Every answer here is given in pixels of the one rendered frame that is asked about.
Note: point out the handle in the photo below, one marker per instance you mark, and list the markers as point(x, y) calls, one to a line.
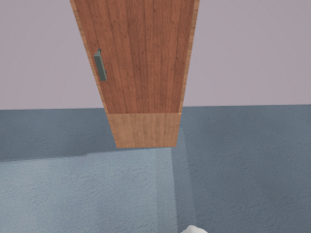
point(100, 66)

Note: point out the cupboard door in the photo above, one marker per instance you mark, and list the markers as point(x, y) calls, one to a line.
point(144, 47)

